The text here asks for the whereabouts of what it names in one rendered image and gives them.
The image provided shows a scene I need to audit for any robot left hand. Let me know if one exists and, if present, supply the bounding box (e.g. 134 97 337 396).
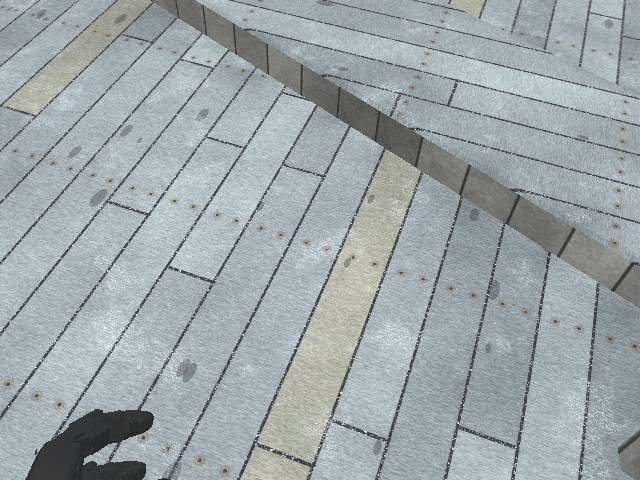
26 409 170 480

